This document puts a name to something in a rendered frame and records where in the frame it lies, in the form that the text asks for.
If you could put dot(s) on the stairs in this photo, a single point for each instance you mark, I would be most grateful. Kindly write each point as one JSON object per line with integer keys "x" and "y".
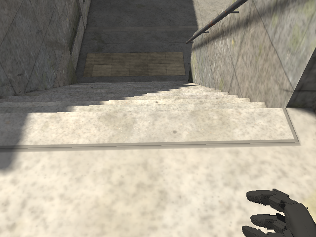
{"x": 124, "y": 97}

